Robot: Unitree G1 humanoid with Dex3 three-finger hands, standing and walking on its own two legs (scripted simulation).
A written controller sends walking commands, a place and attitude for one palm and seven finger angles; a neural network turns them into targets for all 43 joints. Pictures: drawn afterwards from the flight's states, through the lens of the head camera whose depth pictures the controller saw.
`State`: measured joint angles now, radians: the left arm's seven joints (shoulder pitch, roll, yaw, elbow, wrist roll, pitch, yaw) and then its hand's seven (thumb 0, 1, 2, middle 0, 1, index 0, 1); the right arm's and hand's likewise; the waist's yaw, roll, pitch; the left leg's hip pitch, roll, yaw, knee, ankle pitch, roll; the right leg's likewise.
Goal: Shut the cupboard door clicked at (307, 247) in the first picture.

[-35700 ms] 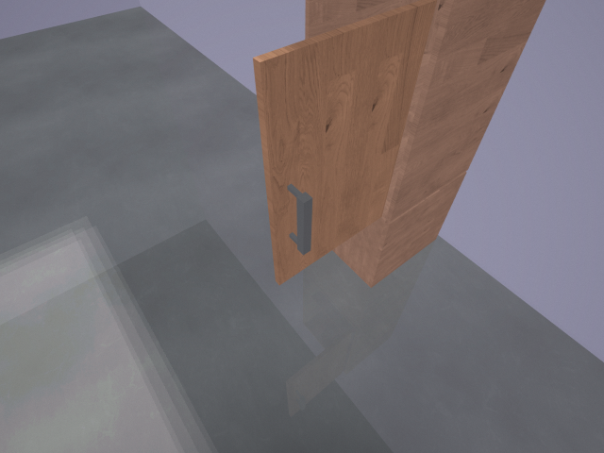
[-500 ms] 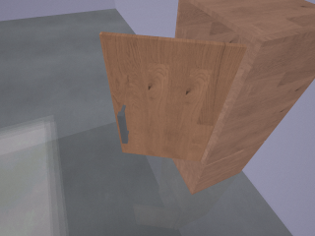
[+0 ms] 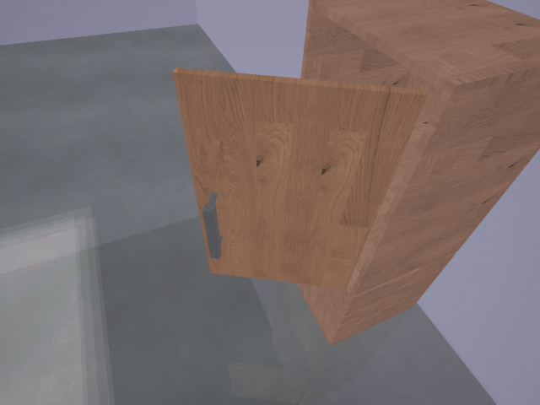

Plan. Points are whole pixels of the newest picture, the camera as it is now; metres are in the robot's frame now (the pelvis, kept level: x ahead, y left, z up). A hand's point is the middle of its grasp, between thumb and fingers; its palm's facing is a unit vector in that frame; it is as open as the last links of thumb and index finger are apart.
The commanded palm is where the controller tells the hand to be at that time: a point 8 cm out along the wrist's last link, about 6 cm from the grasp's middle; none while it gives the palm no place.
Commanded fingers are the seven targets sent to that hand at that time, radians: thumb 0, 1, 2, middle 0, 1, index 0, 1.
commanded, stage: come to a stop and stand still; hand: left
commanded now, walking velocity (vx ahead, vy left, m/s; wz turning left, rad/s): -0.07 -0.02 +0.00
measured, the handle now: (214, 226) +0.49 +0.16 -0.10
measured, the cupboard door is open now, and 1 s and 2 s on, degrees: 60 60 60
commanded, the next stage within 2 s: look again from close up in 0.98 s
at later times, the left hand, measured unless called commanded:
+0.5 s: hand out of the picture +0.04 +0.17 -0.19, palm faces +0.01 -0.98 -0.22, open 7.3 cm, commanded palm none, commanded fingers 0.00 0.90 0.90 -0.20 -0.30 -0.20 -0.30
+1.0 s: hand out of the picture -0.07 +0.20 -0.18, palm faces +0.00 -0.97 -0.23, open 7.3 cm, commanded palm none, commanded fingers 0.00 0.90 0.90 -0.20 -0.30 -0.20 -0.30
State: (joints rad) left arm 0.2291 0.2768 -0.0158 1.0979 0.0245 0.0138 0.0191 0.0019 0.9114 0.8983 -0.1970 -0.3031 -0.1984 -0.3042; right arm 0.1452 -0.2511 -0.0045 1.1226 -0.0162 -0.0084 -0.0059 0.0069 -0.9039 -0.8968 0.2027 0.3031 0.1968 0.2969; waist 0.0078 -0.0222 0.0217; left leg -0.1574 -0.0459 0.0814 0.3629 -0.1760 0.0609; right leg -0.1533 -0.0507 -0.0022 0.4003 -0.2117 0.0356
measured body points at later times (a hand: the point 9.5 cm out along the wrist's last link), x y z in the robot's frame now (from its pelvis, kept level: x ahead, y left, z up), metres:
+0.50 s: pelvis -0.01 -0.01 -0.02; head -0.01 +0.00 +0.43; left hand +0.04 +0.22 -0.17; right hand +0.07 -0.25 -0.15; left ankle +0.02 +0.08 -0.74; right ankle +0.00 -0.14 -0.74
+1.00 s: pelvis -0.04 +0.01 -0.01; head -0.04 +0.02 +0.44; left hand -0.07 +0.25 -0.16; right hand -0.02 -0.23 -0.16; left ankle +0.02 +0.08 -0.74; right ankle +0.00 -0.14 -0.74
